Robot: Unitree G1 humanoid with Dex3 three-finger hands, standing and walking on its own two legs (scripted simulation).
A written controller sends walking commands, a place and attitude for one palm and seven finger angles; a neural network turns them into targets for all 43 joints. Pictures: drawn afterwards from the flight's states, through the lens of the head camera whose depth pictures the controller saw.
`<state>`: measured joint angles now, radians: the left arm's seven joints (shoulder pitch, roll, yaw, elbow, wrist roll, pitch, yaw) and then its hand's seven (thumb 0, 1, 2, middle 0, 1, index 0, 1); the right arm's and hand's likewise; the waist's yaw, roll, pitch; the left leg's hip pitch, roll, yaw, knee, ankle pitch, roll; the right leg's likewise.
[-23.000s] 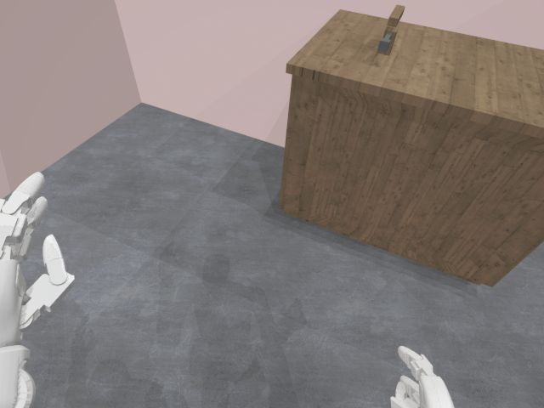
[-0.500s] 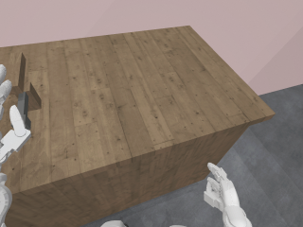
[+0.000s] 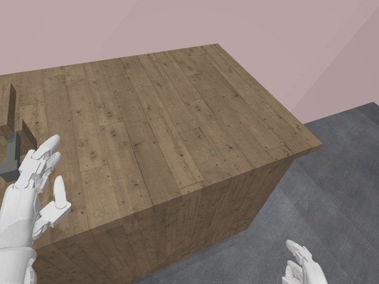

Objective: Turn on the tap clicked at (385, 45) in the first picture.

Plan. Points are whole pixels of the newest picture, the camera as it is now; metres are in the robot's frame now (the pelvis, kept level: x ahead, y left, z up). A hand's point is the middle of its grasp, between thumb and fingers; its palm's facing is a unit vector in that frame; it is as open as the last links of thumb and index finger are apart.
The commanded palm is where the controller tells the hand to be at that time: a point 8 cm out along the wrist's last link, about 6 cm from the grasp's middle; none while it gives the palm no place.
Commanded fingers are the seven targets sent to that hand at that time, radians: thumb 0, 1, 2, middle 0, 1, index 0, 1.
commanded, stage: come to a stop and stand still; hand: left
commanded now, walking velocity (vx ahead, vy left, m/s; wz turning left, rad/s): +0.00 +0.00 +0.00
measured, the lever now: (12, 171) +0.29 +0.35 +0.10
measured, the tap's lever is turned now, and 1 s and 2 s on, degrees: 0 0 0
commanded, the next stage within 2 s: look again from close up in 1.04 s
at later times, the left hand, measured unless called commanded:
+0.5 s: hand (12, 180) +0.24 +0.31 +0.14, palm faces +0.42 -0.84 -0.34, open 7.5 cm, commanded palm +0.18 +0.33 +0.18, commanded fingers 0.00 0.90 0.90 -0.20 -0.30 -0.20 -0.30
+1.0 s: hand (17, 182) +0.23 +0.29 +0.15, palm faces +0.41 -0.85 -0.33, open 7.5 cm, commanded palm +0.17 +0.32 +0.18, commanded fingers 0.00 0.90 0.90 -0.20 -0.30 -0.20 -0.30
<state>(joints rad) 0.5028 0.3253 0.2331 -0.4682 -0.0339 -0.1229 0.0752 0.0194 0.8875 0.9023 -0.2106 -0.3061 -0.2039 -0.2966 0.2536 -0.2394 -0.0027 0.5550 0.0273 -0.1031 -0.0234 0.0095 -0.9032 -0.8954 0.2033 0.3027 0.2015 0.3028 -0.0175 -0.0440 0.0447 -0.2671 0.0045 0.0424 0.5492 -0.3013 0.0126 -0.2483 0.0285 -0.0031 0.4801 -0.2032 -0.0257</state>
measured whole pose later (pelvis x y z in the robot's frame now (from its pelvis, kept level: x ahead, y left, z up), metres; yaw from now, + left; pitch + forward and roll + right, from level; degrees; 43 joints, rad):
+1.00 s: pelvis +0.03 +0.03 +0.01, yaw +2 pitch -1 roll -2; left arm 0.44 0.35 0.32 -0.49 -0.04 -0.17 0.12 0.02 0.89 0.90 -0.21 -0.31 -0.21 -0.30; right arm 0.20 -0.20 0.01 0.57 0.02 -0.08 -0.03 0.01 -0.90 -0.90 0.20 0.30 0.20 0.30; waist 0.03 -0.03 0.08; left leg -0.20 -0.04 0.01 0.46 -0.24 0.06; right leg -0.15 -0.01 -0.03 0.37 -0.19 0.02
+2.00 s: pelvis -0.02 -0.01 +0.00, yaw +2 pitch +0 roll -2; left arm 0.46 0.39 0.39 -0.61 -0.06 -0.25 0.11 0.02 0.88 0.90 -0.21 -0.31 -0.21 -0.30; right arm 0.15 -0.17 0.01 0.54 0.01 -0.12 -0.02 0.01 -0.90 -0.89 0.21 0.30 0.21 0.30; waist 0.04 0.01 0.14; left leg -0.37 0.02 -0.01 0.60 -0.26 0.00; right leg -0.31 0.05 -0.05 0.49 -0.18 -0.05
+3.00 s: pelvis -0.09 -0.02 +0.00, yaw +3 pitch -1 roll +0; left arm 0.48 0.35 0.36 -0.50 -0.05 -0.15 0.13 0.02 0.89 0.90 -0.21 -0.31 -0.21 -0.30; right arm 0.23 -0.19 0.00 0.61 0.02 -0.08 -0.01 0.01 -0.90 -0.89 0.21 0.30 0.20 0.30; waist 0.00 -0.02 0.07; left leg -0.20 -0.01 0.03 0.55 -0.33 0.03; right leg -0.25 0.01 -0.06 0.54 -0.28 -0.03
